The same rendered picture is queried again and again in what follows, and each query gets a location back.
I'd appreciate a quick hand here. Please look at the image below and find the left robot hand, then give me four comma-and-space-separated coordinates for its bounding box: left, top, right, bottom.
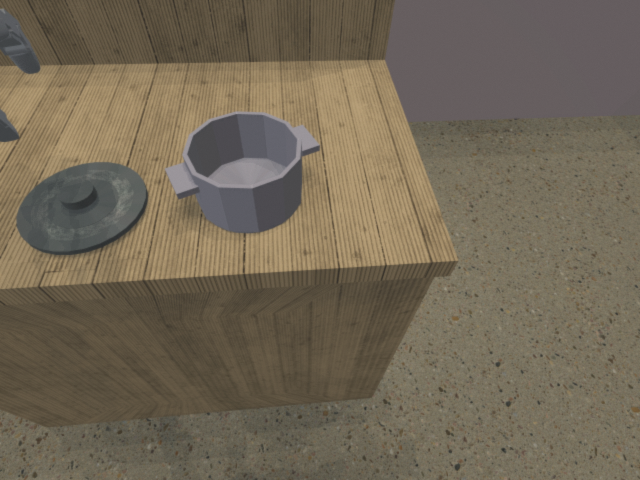
0, 9, 40, 142

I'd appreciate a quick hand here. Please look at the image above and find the lid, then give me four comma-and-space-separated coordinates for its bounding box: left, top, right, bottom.
16, 162, 148, 255

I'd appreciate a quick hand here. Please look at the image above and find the knob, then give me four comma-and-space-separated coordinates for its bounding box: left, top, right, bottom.
57, 179, 98, 210

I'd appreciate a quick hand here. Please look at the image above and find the table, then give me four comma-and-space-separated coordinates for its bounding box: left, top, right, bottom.
0, 0, 459, 427

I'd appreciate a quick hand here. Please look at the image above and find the pot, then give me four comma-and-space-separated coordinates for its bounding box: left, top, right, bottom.
165, 111, 320, 233

